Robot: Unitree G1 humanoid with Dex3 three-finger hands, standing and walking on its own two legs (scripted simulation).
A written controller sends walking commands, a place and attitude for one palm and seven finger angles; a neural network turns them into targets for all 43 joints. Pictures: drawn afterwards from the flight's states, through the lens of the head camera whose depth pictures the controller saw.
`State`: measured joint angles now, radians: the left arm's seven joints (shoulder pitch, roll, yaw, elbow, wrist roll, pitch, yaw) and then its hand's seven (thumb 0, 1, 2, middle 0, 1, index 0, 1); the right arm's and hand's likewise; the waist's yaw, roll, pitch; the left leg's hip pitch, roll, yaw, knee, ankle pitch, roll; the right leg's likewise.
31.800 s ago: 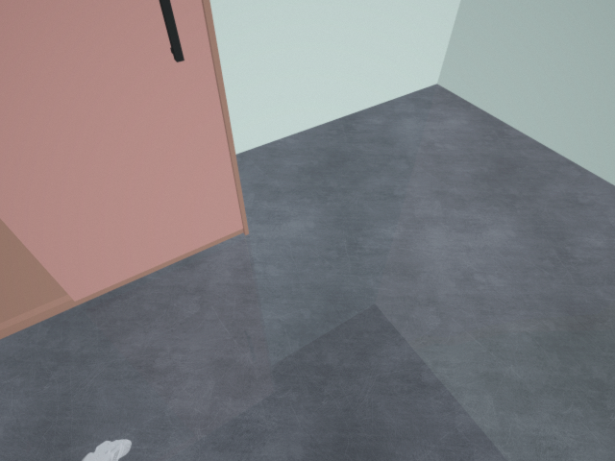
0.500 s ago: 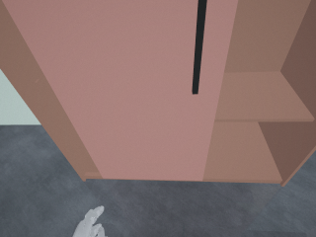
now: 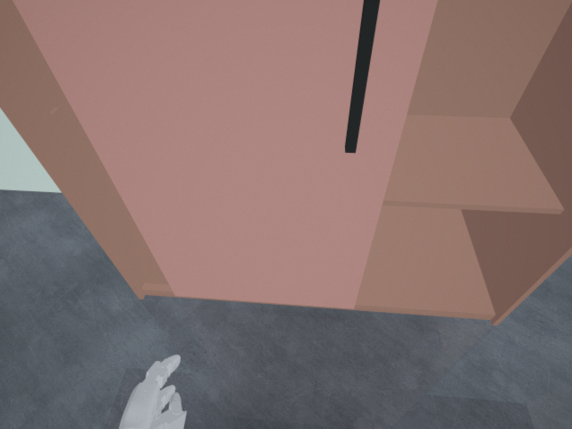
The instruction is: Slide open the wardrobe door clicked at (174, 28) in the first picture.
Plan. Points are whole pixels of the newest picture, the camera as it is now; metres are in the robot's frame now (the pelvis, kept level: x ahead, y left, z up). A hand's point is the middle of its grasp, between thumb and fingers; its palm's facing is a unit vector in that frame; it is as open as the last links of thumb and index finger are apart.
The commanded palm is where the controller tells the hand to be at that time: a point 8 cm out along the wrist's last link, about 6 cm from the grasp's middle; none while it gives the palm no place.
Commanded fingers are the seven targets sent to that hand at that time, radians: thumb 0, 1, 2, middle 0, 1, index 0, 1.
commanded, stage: let the arm hang, fingers relaxed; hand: right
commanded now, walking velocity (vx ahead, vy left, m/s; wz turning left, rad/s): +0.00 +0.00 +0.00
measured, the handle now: (361, 61) +0.62 -0.09 +0.22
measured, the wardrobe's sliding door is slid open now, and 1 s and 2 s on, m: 0.51 0.51 0.51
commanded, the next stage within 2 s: look to check the result in 1.10 s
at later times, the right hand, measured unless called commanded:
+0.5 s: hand out of the picture +0.03 -0.19 -0.17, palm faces +0.03 +0.97 -0.23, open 7.0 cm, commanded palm none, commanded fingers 0.00 -0.90 -0.90 0.20 0.30 0.20 0.30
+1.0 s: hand out of the picture +0.06 -0.19 -0.16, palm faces +0.02 +0.98 -0.21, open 7.3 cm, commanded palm none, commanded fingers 0.00 -0.90 -0.90 0.20 0.30 0.20 0.30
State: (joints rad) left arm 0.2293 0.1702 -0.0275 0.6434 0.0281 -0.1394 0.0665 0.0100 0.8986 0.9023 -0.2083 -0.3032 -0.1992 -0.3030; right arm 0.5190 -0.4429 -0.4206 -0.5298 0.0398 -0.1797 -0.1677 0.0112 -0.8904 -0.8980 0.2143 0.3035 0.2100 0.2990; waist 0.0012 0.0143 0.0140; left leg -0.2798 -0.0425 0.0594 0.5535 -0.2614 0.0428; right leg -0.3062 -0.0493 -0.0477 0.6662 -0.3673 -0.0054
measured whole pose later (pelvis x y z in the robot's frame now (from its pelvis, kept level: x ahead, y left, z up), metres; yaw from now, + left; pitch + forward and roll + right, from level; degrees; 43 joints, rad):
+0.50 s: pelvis +0.03 +0.00 +0.01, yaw -3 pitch +1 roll +1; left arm 0.24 0.18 0.01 1.07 0.03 0.03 0.04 0.01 0.90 0.90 -0.20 -0.30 -0.20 -0.30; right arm 0.25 -0.21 -0.01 1.06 -0.01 0.02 -0.03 -0.03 -0.97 -0.90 0.21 0.30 0.20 0.30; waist 0.01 0.02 0.09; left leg -0.18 -0.03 0.03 0.44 -0.28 0.02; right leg -0.18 -0.03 -0.10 0.47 -0.31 -0.01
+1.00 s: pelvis +0.03 -0.01 +0.02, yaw -2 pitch +0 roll +0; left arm 0.22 0.15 0.01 1.16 0.02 0.01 0.04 0.00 0.91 0.90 -0.20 -0.30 -0.19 -0.30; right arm 0.20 -0.17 0.00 1.13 -0.01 -0.01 -0.04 0.00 -0.93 -0.90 0.20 0.30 0.20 0.30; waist 0.02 0.01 0.03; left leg -0.13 -0.01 0.01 0.37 -0.24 0.01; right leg -0.10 -0.01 -0.12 0.38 -0.27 -0.03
